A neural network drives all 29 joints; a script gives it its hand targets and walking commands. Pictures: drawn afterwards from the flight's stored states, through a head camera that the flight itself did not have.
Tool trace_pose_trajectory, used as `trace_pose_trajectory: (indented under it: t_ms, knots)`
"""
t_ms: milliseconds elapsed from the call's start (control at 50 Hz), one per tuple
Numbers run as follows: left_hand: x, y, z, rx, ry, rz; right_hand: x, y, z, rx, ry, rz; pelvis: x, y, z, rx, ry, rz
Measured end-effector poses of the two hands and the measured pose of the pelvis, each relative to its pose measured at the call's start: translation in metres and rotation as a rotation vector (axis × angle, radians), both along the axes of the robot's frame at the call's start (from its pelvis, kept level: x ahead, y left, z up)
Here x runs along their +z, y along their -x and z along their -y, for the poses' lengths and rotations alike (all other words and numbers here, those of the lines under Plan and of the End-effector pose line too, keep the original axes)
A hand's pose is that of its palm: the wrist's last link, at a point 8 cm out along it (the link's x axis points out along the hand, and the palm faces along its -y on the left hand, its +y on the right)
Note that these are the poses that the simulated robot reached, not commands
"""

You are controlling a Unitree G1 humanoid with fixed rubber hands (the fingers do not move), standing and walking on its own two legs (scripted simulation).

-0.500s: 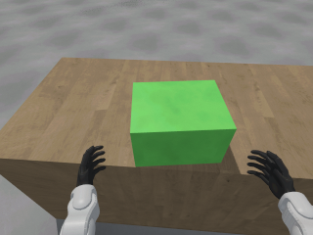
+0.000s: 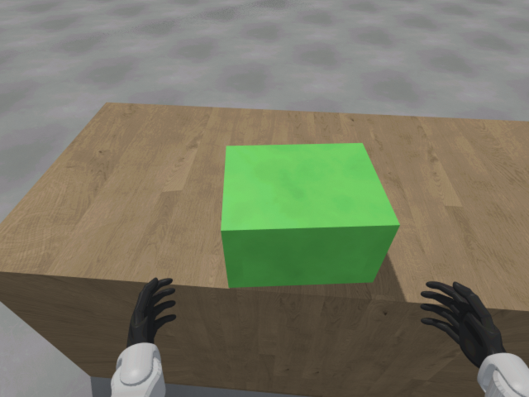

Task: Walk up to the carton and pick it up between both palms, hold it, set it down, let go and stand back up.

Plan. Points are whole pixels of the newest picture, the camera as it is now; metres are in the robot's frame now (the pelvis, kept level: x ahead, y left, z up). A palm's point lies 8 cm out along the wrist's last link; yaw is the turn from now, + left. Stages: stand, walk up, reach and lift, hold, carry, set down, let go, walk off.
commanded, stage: set down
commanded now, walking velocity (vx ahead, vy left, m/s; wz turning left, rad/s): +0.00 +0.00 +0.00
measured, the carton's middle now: (298, 212) +0.46 +0.01 +0.00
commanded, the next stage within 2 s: let go in 1.34 s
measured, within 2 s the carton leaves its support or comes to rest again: neither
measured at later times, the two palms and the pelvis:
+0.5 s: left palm (151, 349) +0.19 +0.22 -0.03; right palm (472, 350) +0.23 -0.25 -0.01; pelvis +0.02 +0.00 +0.00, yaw +0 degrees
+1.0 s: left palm (149, 372) +0.16 +0.22 -0.07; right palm (462, 377) +0.21 -0.24 -0.05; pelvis +0.03 +0.00 +0.00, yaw +0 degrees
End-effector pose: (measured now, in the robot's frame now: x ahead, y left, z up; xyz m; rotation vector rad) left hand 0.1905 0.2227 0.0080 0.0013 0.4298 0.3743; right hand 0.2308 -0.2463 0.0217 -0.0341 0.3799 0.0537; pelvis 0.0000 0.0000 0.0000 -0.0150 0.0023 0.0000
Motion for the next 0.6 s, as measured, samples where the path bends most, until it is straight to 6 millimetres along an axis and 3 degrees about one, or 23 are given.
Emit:
trace_pose_trajectory:
  t_ms: [600]
  knots:
    - [-0.048,0.005,0.002,-0.036,0.053,-0.167,-0.036,0.005,0.003,-0.048,0.076,-0.155,0.0,-0.025,-0.004,0.002,0.001,-0.028]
